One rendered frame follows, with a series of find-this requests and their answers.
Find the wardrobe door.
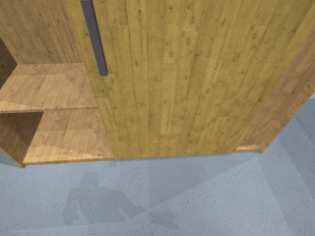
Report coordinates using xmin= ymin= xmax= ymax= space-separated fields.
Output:
xmin=63 ymin=0 xmax=315 ymax=159
xmin=239 ymin=25 xmax=315 ymax=147

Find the handle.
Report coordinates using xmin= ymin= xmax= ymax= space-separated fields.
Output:
xmin=80 ymin=0 xmax=108 ymax=77

